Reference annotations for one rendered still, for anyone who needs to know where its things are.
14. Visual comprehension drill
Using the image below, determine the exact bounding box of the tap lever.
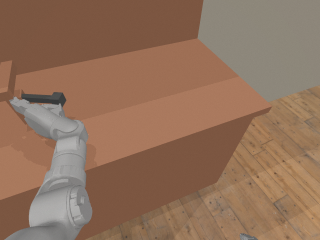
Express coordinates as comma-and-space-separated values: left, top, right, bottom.
21, 92, 66, 107

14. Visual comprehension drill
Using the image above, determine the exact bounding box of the left robot upper arm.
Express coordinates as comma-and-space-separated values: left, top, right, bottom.
5, 184, 93, 240

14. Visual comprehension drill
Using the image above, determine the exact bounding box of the counter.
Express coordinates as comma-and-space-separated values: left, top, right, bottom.
0, 0, 272, 240

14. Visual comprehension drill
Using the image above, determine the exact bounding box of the left robot hand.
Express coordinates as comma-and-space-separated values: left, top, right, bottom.
9, 97, 65, 139

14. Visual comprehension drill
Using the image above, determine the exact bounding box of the robot left forearm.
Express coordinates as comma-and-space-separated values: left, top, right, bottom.
29, 116, 89, 227

